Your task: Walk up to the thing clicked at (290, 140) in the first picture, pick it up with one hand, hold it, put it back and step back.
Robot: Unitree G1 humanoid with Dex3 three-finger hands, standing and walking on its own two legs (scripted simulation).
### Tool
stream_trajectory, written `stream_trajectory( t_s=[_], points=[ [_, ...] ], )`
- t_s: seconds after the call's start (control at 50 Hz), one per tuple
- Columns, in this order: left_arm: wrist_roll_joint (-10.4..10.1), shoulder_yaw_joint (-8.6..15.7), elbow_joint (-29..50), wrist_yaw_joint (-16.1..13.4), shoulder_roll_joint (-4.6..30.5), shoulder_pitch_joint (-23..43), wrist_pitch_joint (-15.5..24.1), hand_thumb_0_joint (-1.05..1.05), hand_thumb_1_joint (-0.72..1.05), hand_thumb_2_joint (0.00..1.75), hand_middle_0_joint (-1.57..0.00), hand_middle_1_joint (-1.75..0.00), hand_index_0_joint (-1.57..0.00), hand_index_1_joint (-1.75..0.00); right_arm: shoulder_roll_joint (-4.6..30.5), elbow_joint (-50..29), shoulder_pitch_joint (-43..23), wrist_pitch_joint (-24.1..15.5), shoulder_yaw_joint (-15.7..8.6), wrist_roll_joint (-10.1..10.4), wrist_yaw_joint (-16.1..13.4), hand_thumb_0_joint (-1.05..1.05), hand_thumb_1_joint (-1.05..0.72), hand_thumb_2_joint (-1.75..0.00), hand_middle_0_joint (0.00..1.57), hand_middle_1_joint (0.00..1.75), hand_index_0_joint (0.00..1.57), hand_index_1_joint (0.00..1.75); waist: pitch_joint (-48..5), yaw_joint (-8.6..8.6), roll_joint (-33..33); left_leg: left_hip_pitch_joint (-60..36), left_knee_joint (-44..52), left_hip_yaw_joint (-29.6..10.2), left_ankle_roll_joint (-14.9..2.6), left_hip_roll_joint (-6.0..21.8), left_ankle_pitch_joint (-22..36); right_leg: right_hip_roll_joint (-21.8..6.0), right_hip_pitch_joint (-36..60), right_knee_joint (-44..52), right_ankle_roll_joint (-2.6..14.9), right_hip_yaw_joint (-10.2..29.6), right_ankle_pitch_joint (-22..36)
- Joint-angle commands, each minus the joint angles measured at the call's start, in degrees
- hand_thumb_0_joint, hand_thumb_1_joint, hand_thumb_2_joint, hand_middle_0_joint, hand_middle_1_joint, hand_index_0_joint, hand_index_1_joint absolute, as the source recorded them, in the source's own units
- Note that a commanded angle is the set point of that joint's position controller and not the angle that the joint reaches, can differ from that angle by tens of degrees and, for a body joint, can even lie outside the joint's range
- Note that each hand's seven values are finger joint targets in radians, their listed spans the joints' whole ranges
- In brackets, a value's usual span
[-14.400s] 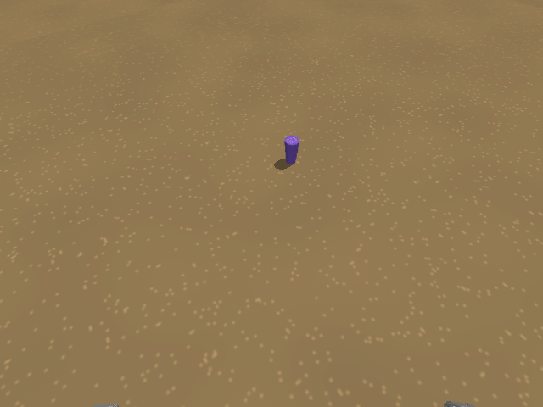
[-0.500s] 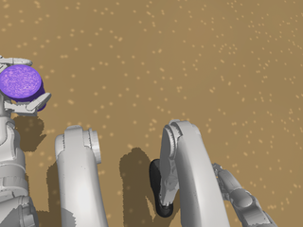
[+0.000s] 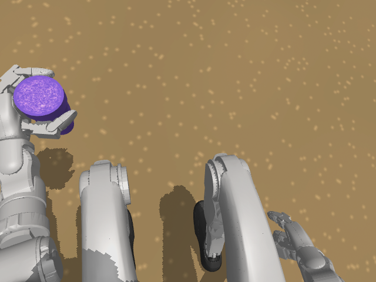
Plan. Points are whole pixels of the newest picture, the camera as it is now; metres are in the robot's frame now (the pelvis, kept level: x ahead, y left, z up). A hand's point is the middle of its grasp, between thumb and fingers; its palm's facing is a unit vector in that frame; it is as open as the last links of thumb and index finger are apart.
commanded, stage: settle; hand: left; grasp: from the side
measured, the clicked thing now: (52, 112) +0.42 +0.26 -0.08
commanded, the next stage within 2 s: lift in 0.42 s
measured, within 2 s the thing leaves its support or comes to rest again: neither
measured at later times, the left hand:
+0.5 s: hand (44, 101) +0.42 +0.26 -0.02, palm faces +0.21 -0.98 -0.07, open 9.6 cm
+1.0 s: hand (28, 95) +0.41 +0.25 +0.04, palm faces +0.18 -0.98 -0.06, open 9.7 cm
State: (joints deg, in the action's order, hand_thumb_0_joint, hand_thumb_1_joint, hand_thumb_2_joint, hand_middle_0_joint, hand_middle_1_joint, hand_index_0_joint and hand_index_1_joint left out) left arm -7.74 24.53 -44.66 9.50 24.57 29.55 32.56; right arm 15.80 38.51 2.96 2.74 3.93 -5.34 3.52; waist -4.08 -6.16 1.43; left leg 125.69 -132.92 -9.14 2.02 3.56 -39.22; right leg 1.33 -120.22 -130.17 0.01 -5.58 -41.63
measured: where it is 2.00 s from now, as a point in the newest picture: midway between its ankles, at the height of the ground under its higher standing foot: (167, 251)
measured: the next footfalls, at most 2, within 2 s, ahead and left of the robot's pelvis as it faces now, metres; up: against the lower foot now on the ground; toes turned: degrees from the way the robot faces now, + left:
none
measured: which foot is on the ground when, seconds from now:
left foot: down 0.00-1.00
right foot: down 0.00-1.00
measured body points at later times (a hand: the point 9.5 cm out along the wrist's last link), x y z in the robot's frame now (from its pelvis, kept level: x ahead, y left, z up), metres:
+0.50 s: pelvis +0.00 +0.00 +0.02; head +0.20 +0.05 +0.42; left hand +0.41 +0.31 -0.02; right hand +0.14 -0.26 -0.11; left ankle +0.08 +0.14 -0.33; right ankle +0.09 -0.12 -0.33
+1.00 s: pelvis +0.00 +0.00 +0.07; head +0.20 +0.04 +0.47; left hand +0.39 +0.30 +0.05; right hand +0.16 -0.25 -0.07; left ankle +0.08 +0.14 -0.33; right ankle +0.09 -0.12 -0.33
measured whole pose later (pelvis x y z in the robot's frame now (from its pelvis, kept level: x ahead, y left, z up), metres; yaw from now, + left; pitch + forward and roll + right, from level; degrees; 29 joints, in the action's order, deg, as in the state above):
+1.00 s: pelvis +0.00 +0.00 +0.07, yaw +3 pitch +34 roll -4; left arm -9.0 21.0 -37.0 10.6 20.2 25.0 27.5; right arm 14.9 37.6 6.0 0.4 0.6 -1.9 1.6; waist -8.9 -4.5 -0.5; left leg 116.1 -120.3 -5.5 1.5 3.5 -38.1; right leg 0.5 -111.8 -119.1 0.0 -3.2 -41.1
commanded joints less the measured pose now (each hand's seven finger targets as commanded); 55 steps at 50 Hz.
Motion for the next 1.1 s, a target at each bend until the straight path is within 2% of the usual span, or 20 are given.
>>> stream_trajectory(
  t_s=[0.0,0.08,0.1,0.26,0.28,0.32,0.38,0.4,0.42,0.44,0.48,0.52,0.66,0.68,0.72,0.76,0.82,0.88,0.9,1.08],
  points=[
    [-1.6,3.0,16.8,-0.7,14.3,19.0,6.1,0.00,0.14,1.27,-1.25,-1.36,-1.24,-1.39,11.7,-2.3,7.1,-1.1,-5.0,0.2,-1.2,0.00,-0.91,-0.90,0.20,0.30,0.20,0.30,-40.7,0.75,-13.9,-29.9,15.6,4.6,-3.18,-0.8,9.5,1.9,18.6,15.2,1.88,-0.8,13.2],
    [-1.6,4.1,16.9,-1.0,15.5,20.5,6.3,0.00,0.14,1.26,-1.25,-1.34,-1.23,-1.37,11.4,-2.4,7.1,-1.3,-5.1,0.3,-1.4,0.00,-0.91,-0.91,0.20,0.30,0.20,0.30,-41.7,1.06,-13.8,-30.2,16.4,4.8,-3.17,-1.0,8.0,1.7,19.0,16.0,1.99,-0.6,11.7],
    [-1.7,3.0,14.6,-0.8,13.7,19.5,6.0,0.00,0.16,1.26,-1.23,-1.33,-1.22,-1.36,11.3,-2.4,6.9,-1.3,-5.0,0.4,-1.3,0.00,-0.91,-0.90,0.20,0.30,0.20,0.30,-40.5,0.36,-13.0,-29.8,16.6,4.8,-3.32,-1.1,7.8,1.6,19.0,16.3,1.86,-0.7,11.5],
    [-1.1,2.3,14.4,0.0,13.9,22.3,5.9,0.00,0.20,1.26,-1.23,-1.32,-1.22,-1.35,11.5,-2.1,7.5,-1.6,-5.4,0.6,-1.4,0.00,-0.90,-0.90,0.20,0.30,0.20,0.30,-41.5,0.75,-15.0,-33.5,18.2,4.7,-2.93,-1.2,9.5,1.3,16.7,16.1,2.41,-0.8,12.4],
    [-1.1,1.5,11.1,-0.1,11.9,20.4,5.5,0.00,0.19,1.27,-1.22,-1.32,-1.20,-1.35,11.5,-1.9,7.5,-1.6,-5.4,0.7,-1.3,0.00,-0.90,-0.90,0.20,0.30,0.20,0.30,-39.9,0.45,-14.2,-33.5,18.6,4.5,-2.91,-1.2,9.3,1.2,16.4,16.2,2.38,-0.9,12.2],
    [-1.1,3.2,12.8,-0.5,13.8,22.1,6.1,0.00,0.19,1.28,-1.22,-1.32,-1.20,-1.35,11.2,-1.9,8.1,-1.6,-5.3,0.6,-1.3,0.00,-0.90,-0.90,0.20,0.30,0.20,0.30,-40.9,0.80,-13.5,-32.5,18.4,4.9,-3.00,-1.4,8.8,1.3,18.2,16.8,2.17,-0.7,11.9],
    [-1.1,2.1,13.4,-0.4,13.1,22.8,6.2,0.00,0.20,1.26,-1.20,-1.30,-1.19,-1.33,11.2,-2.1,7.9,-1.8,-5.3,0.5,-1.2,0.00,-0.90,-0.90,0.20,0.30,0.20,0.30,-41.9,0.28,-12.8,-32.5,18.3,5.1,-3.31,-1.5,9.3,1.2,19.3,17.4,2.00,-0.3,12.5],
    [-0.9,3.3,14.4,-0.6,14.6,23.9,6.5,0.00,0.19,1.27,-1.20,-1.31,-1.19,-1.34,11.0,-1.9,8.3,-1.7,-5.4,0.5,-1.3,0.00,-0.90,-0.90,0.20,0.30,0.20,0.30,-42.4,0.88,-12.9,-32.0,18.2,5.6,-3.30,-1.5,9.2,1.2,20.4,17.8,1.88,0.2,12.4],
    [-0.8,2.1,10.9,-0.6,12.4,20.4,6.1,0.00,0.18,1.27,-1.21,-1.32,-1.20,-1.35,10.8,-2.3,8.0,-1.8,-5.4,0.7,-1.3,0.00,-0.90,-0.90,0.20,0.30,0.20,0.30,-40.6,0.64,-11.1,-31.1,18.7,5.5,-3.33,-1.5,8.1,1.2,19.7,18.1,1.91,0.1,11.2],
    [-0.6,3.0,14.3,-0.9,14.7,23.6,6.6,0.00,0.16,1.27,-1.21,-1.32,-1.20,-1.35,10.7,-1.9,8.1,-1.8,-5.4,0.5,-1.3,0.00,-0.90,-0.90,0.20,0.30,0.20,0.30,-41.8,1.18,-12.3,-30.7,18.6,5.8,-3.29,-1.5,7.9,1.2,20.6,18.4,1.92,0.6,11.0],
    [-0.9,3.1,14.8,-1.0,14.7,24.9,6.9,0.00,0.20,1.26,-1.19,-1.29,-1.18,-1.32,10.7,-2.0,8.0,-2.0,-5.4,0.5,-1.4,0.00,-0.90,-0.90,0.20,0.30,0.20,0.30,-42.7,0.91,-12.8,-31.7,18.8,5.8,-3.25,-1.5,7.7,1.2,20.3,18.4,2.01,0.5,10.9],
    [-0.7,2.4,12.4,-0.9,13.4,23.5,6.7,0.00,0.21,1.18,-1.23,-1.33,-1.25,-1.32,10.8,-1.8,8.4,-2.0,-5.5,0.6,-1.4,0.00,-0.94,-0.91,0.20,0.30,0.20,0.30,-42.6,0.59,-12.3,-32.2,19.0,5.8,-3.31,-1.5,8.1,1.1,20.4,18.5,1.95,0.5,11.2],
    [-1.6,3.3,15.4,0.5,14.0,20.6,6.1,0.00,0.21,1.24,-1.27,-1.41,-1.29,-1.40,10.9,-2.3,9.4,-2.2,-6.5,1.4,-1.7,0.00,-0.94,-0.91,0.20,0.30,0.20,0.30,-45.3,2.09,-13.5,-35.6,21.4,6.0,-3.18,-1.7,9.0,1.1,21.9,19.8,2.32,1.0,11.3],
    [-1.4,2.0,14.7,1.0,12.8,19.2,5.6,0.00,0.20,1.24,-1.27,-1.40,-1.29,-1.40,10.9,-2.3,9.0,-2.3,-6.5,1.5,-1.8,0.00,-0.94,-0.91,0.20,0.30,0.20,0.30,-44.2,1.73,-13.5,-35.4,21.7,6.1,-3.26,-1.6,9.2,1.1,21.9,20.0,2.29,1.0,11.6],
    [-2.3,2.0,16.6,1.3,12.4,20.5,5.3,0.00,0.19,1.23,-1.25,-1.39,-1.28,-1.38,10.7,-2.7,8.8,-2.8,-6.5,2.0,-1.9,0.00,-0.93,-0.91,0.20,0.30,0.20,0.30,-44.4,1.49,-12.3,-34.9,21.8,6.1,-3.45,-1.7,9.1,1.1,22.5,20.8,2.24,1.2,11.9],
    [-2.6,3.4,20.3,1.0,14.1,20.0,4.8,0.00,0.20,1.22,-1.24,-1.37,-1.26,-1.36,10.6,-3.3,9.5,-2.8,-6.9,2.3,-2.1,0.00,-0.93,-0.91,0.20,0.30,0.20,0.30,-46.7,2.69,-12.9,-37.0,22.8,6.2,-3.47,-1.7,9.8,0.9,24.2,22.0,2.19,1.7,12.1],
    [-3.4,0.9,21.8,1.0,10.4,18.4,3.4,0.00,0.19,1.24,-1.25,-1.40,-1.28,-1.39,10.4,-4.2,8.9,-3.1,-7.0,2.9,-2.4,0.00,-0.93,-0.90,0.20,0.30,0.20,0.30,-44.3,1.73,-11.7,-37.2,24.8,5.8,-3.49,-1.7,8.3,0.9,24.1,24.0,2.22,1.6,11.0],
    [-3.6,1.4,24.7,0.8,11.2,16.3,2.5,0.00,0.20,1.22,-1.23,-1.37,-1.25,-1.36,10.2,-4.7,9.2,-3.5,-7.4,3.5,-2.7,0.00,-0.93,-0.90,0.20,0.30,0.20,0.30,-45.7,2.57,-11.9,-40.2,26.3,5.6,-3.52,-1.5,9.7,0.9,24.8,25.2,2.34,1.8,11.8],
    [-3.5,-0.2,24.6,1.0,9.6,14.8,1.8,0.00,0.19,1.21,-1.23,-1.37,-1.25,-1.36,10.1,-4.8,9.1,-3.6,-7.5,3.5,-2.9,0.00,-0.93,-0.90,0.20,0.30,0.20,0.30,-45.2,2.13,-11.6,-40.2,26.7,5.7,-3.71,-1.6,10.1,0.8,26.2,26.1,2.14,2.0,12.4],
    [-4.8,-1.0,35.9,-1.0,8.5,9.6,-1.8,0.00,0.19,1.22,-1.22,-1.36,-1.24,-1.35,9.0,-6.9,8.8,-4.5,-7.9,5.1,-4.0,0.00,-0.92,-0.90,0.20,0.30,0.20,0.30,-46.1,3.89,-11.1,-48.0,33.7,5.5,-3.50,-1.5,11.1,0.5,32.8,33.5,2.02,3.4,12.9]
  ],
)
